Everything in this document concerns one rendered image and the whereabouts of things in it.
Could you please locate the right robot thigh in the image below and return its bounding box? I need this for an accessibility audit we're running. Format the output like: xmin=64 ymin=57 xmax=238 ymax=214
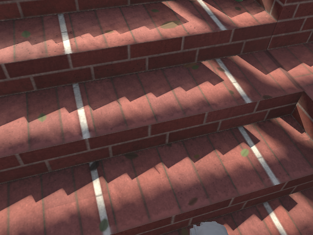
xmin=190 ymin=221 xmax=229 ymax=235

